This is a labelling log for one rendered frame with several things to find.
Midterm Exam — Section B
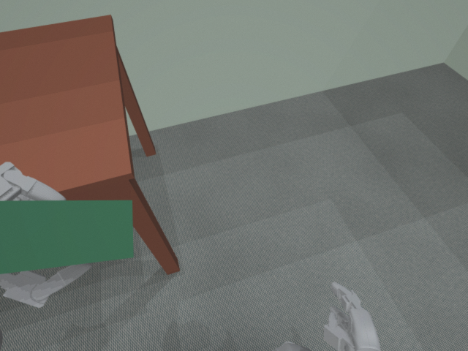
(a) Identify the sponge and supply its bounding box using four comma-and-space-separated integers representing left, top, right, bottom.
0, 200, 134, 274

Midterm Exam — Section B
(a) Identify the right robot hand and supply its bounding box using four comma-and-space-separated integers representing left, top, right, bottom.
324, 282, 381, 351

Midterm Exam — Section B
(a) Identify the table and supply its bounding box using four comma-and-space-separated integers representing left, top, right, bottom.
0, 15, 180, 275

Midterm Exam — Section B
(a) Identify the left robot hand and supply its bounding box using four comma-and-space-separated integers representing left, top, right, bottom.
0, 162, 92, 308

